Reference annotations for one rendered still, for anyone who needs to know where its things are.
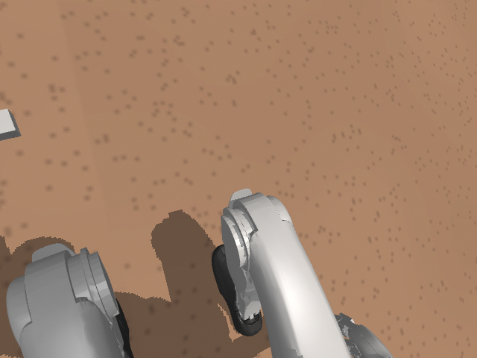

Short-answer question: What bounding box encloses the right robot hand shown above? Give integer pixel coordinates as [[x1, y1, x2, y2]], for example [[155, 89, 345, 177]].
[[334, 313, 394, 358]]

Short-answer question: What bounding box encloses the right robot foot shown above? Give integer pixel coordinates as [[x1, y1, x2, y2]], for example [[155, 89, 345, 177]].
[[212, 244, 262, 336]]

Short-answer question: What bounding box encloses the left robot foot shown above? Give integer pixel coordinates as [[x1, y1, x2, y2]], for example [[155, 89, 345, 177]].
[[116, 299, 134, 358]]

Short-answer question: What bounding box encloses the small box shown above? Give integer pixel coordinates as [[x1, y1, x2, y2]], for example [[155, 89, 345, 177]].
[[0, 109, 21, 141]]

